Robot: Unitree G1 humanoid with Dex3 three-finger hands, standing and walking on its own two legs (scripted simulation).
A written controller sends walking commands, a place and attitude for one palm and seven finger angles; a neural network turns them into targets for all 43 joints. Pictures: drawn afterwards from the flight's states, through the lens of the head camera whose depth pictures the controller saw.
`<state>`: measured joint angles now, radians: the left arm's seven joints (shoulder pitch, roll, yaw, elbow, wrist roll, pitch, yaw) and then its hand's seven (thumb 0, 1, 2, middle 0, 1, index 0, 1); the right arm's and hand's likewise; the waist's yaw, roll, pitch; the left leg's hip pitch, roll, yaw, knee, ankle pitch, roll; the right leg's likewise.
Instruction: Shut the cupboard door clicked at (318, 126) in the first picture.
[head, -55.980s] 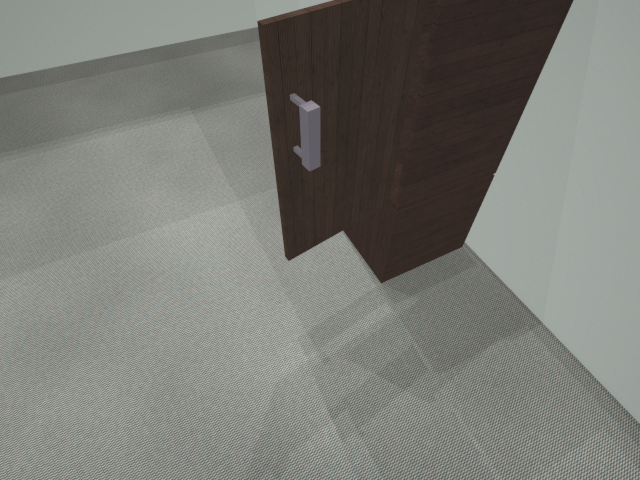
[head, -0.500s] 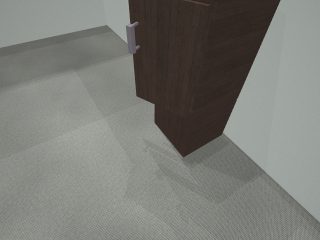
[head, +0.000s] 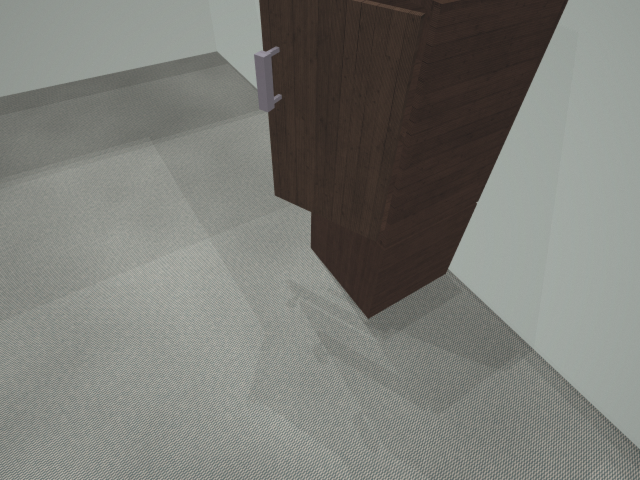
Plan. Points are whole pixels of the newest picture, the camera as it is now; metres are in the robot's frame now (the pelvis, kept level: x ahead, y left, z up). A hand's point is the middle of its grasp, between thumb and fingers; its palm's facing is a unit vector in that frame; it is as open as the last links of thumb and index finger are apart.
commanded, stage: walk to a spot facing it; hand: left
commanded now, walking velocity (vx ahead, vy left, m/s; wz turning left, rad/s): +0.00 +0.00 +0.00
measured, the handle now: (270, 78) +0.93 +0.16 +0.05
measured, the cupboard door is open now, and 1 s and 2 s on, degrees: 26 26 26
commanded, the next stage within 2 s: none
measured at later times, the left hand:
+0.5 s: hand out of the picture +0.01 +0.22 -0.21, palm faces +0.22 -0.95 -0.23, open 7.4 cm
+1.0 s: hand out of the picture -0.04 +0.17 -0.15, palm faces +0.46 -0.82 -0.33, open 7.4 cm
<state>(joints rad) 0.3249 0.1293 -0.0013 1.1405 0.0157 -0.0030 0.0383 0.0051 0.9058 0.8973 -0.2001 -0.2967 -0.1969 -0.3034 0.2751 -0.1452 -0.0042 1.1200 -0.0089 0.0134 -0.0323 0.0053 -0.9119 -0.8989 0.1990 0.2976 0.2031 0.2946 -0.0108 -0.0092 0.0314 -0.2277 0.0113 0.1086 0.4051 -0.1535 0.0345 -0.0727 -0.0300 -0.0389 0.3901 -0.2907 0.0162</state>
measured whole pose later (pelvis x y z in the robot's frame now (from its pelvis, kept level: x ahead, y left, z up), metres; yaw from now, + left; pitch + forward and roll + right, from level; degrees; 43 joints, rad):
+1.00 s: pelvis +0.00 -0.05 -0.01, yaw +30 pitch +2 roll +1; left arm 0.20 0.20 0.04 0.88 0.03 0.04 0.03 0.01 0.90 0.90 -0.20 -0.30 -0.20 -0.30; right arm 0.19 -0.28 -0.11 0.91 -0.03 0.08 0.02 0.01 -0.91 -0.90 0.20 0.30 0.20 0.29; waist -0.03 0.06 0.09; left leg -0.60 -0.09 -0.07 1.09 -0.40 -0.04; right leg -0.23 -0.03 -0.03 0.51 -0.31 0.00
